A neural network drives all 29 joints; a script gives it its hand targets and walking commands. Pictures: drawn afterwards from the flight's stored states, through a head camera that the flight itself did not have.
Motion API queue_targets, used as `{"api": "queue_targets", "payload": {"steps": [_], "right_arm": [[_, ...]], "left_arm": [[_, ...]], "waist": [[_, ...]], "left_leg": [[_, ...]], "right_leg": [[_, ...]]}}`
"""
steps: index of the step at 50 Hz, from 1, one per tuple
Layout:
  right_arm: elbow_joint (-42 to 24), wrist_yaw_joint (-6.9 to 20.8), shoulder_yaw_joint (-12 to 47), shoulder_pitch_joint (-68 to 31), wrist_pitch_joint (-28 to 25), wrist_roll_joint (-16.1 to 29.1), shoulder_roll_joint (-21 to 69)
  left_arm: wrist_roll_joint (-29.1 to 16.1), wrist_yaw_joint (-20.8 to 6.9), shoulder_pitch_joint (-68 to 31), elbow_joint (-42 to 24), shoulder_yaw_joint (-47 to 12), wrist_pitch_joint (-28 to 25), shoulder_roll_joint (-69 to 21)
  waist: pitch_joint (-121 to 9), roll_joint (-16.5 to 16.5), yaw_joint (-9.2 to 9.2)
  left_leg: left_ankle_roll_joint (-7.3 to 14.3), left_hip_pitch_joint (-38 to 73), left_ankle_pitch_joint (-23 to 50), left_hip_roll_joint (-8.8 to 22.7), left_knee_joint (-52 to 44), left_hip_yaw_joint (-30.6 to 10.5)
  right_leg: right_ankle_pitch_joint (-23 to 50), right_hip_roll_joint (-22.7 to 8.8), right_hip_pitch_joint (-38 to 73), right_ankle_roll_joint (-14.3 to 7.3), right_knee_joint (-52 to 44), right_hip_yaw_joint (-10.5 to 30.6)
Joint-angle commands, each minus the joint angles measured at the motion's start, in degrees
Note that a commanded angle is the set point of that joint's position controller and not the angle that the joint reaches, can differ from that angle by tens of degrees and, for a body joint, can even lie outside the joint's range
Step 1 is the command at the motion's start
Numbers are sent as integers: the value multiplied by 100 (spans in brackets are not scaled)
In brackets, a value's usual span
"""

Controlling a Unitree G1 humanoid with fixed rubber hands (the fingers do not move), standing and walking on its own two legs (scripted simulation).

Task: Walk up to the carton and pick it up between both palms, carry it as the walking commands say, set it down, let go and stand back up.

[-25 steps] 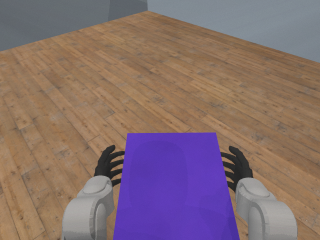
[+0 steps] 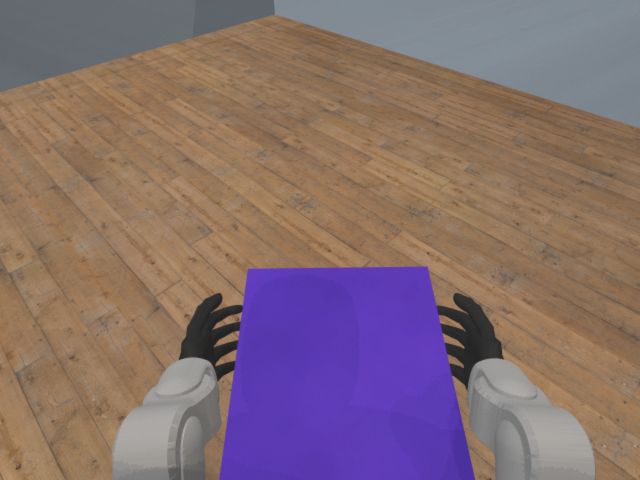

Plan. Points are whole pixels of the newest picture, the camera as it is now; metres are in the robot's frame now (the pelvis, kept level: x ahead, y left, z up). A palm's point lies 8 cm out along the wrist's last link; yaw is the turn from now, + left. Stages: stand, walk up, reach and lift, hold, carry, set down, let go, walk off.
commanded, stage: carry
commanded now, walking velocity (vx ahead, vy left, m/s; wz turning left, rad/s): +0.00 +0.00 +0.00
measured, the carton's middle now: (338, 400) +0.24 +0.01 +0.01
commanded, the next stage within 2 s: hold in 1.68 s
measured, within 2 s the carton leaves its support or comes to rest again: neither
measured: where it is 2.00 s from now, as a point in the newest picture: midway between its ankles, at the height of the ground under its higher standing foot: outside the picture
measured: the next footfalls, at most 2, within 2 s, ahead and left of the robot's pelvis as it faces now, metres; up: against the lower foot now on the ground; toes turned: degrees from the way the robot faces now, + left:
left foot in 0.18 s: -0.02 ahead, +0.12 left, +0.00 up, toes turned -5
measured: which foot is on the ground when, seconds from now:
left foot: down 0.00-0.06, up 0.08-0.16, down 0.18-1.00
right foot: down 0.00-1.00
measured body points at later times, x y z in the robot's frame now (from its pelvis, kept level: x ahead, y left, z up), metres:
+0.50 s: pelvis +0.01 +0.01 -0.01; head -0.02 +0.01 +0.44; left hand +0.26 +0.16 +0.08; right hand +0.26 -0.14 +0.08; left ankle -0.07 +0.12 -0.75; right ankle -0.01 -0.08 -0.75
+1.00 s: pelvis -0.02 +0.01 -0.01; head -0.05 +0.01 +0.44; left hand +0.23 +0.16 +0.08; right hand +0.23 -0.13 +0.08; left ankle -0.07 +0.12 -0.75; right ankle -0.01 -0.08 -0.75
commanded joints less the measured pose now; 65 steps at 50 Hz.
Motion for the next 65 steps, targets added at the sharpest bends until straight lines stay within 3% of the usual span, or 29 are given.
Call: {"api": "queue_targets", "payload": {"steps": [1, 2, 3, 4, 5, 6, 7, 8, 9, 10, 11, 14, 17, 36, 65], "right_arm": [[-702, 543, 3150, -1875, -86, 1478, 4264], [-718, 559, 3166, -1893, -79, 1518, 4214], [-787, 569, 3272, -2017, -57, 1591, 4212], [-725, 585, 3296, -1967, -44, 1649, 4242], [-590, 607, 3317, -1808, -32, 1648, 4261], [-546, 622, 3360, -1814, -51, 1635, 4284], [-501, 625, 3329, -1844, -82, 1600, 4311], [-492, 630, 3306, -1959, -118, 1565, 4294], [-371, 636, 3211, -2040, -127, 1520, 4193], [-172, 627, 3063, -2048, -158, 1417, 4086], [-158, 621, 2986, -2080, -191, 1377, 4069], [-434, 581, 3096, -2096, -139, 1443, 4192], [-26, 560, 2867, -1853, -126, 1275, 3973], [10, 624, 2919, -2248, -156, 1308, 4164], [194, 686, 2851, -2452, -211, 1298, 4386]], "left_arm": [[-1576, -617, -2079, -661, -3496, -57, -4096], [-1522, -601, -2112, -740, -3479, -53, -4078], [-1465, -575, -1953, -568, -3427, -100, -4164], [-1444, -560, -1867, -418, -3341, -114, -4156], [-1420, -560, -1707, -278, -3319, -130, -4164], [-1403, -565, -1686, -279, -3347, -155, -4222], [-1401, -577, -1755, -302, -3345, -188, -4256], [-1410, -584, -1815, -319, -3382, -209, -4231], [-1373, -574, -1835, -225, -3370, -220, -4128], [-1355, -582, -1989, -202, -3361, -227, -4018], [-1405, -600, -2179, -314, -3371, -238, -4019], [-1539, -600, -2214, -427, -3431, -185, -4198], [-1434, -589, -1998, 17, -3226, -182, -3979], [-1333, -616, -2295, 136, -3168, -216, -4153], [-1326, -705, -2518, 367, -3084, -256, -4365]], "waist": [[-1127, 684, 67], [-1591, 304, 105], [-1625, -563, 156], [-1512, -804, 136], [-1414, -621, 86], [-1262, -517, 75], [-1202, -434, 14], [-1132, -403, -4], [-1149, -281, 48], [-1075, 183, 71], [-925, 466, 94], [-900, 298, 61], [-1075, 184, 47], [-755, 113, 77], [-750, 112, 100]], "left_leg": [[254, 588, 6250, 896, 1499, -246], [-21, -272, 4213, 687, 2063, -289], [-260, -1520, 732, 126, 2564, -353], [-203, -2092, -1367, 48, 2501, -706], [-161, -1924, -1555, 195, 2051, -899], [-158, -1781, -1530, 189, 1274, -771], [-186, -1396, -1027, 188, 474, -572], [-218, -1049, 108, 259, -60, -543], [-141, -645, 1277, 470, 95, -739], [-22, -535, 2686, 818, 379, -1030], [32, -671, 3111, 957, 551, -1096], [-28, -605, 2855, 790, 720, -884], [-57, -606, 2871, 728, 873, -827], [50, -961, 1510, 661, 540, -933], [129, -1176, 1058, 643, 344, -1004]], "right_leg": [[1786, 153, 638, -87, -1339, -84], [3834, -307, 1766, -238, -1004, 267], [7243, -1293, 2638, -914, -288, 1171], [7908, -1704, 2774, -1181, -268, 1445], [7139, -1714, 2392, -1151, -340, 1275], [6273, -1524, 2195, -1047, -319, 1036], [5085, -1263, 1844, -805, -291, 740], [3976, -1009, 1465, -479, -291, 578], [2856, -818, 968, -207, -314, 585], [1591, -605, 670, -61, -294, 498], [907, -534, 645, -65, -456, 535], [2158, -631, 689, -167, -419, 606], [2954, -681, 863, -192, -263, 594], [1661, -732, 768, -151, -577, 724], [1173, -685, 712, -139, -754, 771]]}}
